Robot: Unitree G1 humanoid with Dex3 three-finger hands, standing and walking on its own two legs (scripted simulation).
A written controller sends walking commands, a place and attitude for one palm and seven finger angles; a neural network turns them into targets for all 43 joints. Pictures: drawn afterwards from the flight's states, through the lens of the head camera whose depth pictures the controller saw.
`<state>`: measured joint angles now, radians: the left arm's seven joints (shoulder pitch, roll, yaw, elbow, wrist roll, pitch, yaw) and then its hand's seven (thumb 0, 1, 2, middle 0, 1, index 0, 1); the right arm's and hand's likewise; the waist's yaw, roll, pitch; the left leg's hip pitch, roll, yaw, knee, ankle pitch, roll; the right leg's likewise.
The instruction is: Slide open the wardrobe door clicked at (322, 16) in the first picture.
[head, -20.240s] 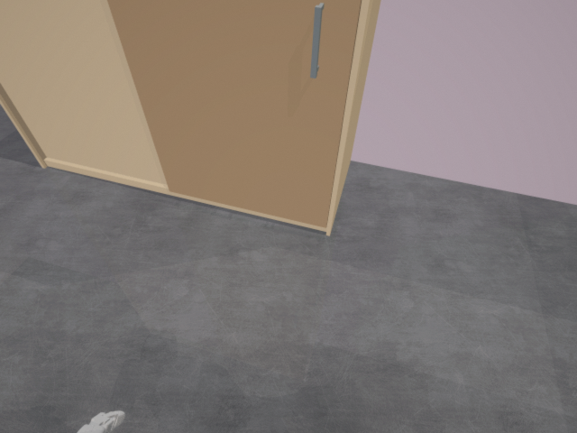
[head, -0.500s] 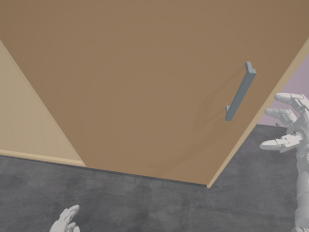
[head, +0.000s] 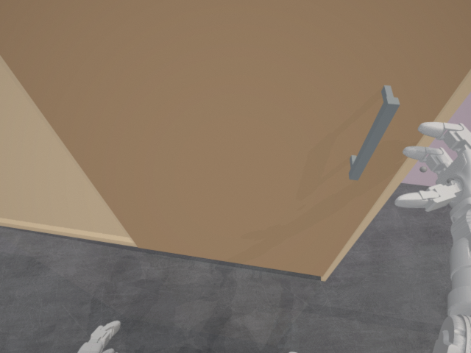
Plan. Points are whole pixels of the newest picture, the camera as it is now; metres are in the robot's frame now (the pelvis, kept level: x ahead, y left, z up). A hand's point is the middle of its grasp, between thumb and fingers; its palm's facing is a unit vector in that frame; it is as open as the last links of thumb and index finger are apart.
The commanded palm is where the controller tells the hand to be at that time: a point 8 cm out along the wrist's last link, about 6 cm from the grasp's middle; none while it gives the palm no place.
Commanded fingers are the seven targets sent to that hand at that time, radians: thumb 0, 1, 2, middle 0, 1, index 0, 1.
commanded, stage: move the hooked fingers beside the handle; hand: right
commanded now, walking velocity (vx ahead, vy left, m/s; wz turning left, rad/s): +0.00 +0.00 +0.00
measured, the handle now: (369, 137) +0.48 -0.18 +0.11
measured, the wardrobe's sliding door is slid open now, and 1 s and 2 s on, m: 0.00 0.00 0.00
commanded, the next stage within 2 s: feel for the door with the fingertips in 0.74 s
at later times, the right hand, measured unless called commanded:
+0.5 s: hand (417, 168) +0.41 -0.24 +0.11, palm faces +0.08 +1.00 +0.00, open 14.0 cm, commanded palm +0.38 -0.29 +0.11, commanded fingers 0.00 0.50 -0.30 0.30 1.20 0.30 1.20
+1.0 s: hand (408, 163) +0.42 -0.24 +0.11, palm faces +0.06 +1.00 +0.02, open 14.0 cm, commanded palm +0.39 -0.28 +0.11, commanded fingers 0.00 0.50 -0.30 0.30 1.20 0.30 1.20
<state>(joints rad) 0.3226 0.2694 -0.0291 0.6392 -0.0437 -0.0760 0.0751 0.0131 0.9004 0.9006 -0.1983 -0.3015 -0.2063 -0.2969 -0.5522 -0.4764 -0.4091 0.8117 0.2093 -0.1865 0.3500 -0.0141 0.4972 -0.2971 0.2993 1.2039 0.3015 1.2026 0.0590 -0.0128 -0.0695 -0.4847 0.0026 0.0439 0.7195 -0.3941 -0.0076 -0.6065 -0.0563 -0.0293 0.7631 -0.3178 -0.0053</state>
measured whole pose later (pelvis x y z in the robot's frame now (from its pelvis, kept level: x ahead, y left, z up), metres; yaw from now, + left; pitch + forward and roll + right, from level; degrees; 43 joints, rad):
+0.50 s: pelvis +0.00 +0.00 +0.00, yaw +0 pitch +9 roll +2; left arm 0.32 0.26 -0.03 0.64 -0.05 -0.05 0.07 0.01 0.90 0.90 -0.20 -0.30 -0.21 -0.30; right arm -0.55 -0.46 -0.40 0.81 0.21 -0.20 0.32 -0.01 0.50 -0.30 0.30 1.20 0.30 1.20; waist 0.06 -0.01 -0.08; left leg -0.49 0.00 0.04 0.73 -0.39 -0.01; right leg -0.61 -0.06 -0.03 0.77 -0.32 0.00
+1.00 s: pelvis +0.00 +0.00 +0.00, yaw +0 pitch +11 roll +2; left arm 0.35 0.27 -0.02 0.64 -0.05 -0.04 0.07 0.01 0.90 0.90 -0.20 -0.30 -0.21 -0.30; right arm -0.58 -0.46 -0.39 0.84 0.22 -0.20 0.33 -0.01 0.50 -0.30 0.30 1.20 0.30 1.21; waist 0.07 -0.02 -0.08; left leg -0.52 0.00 0.04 0.74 -0.41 0.00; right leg -0.64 -0.06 -0.03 0.78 -0.33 0.00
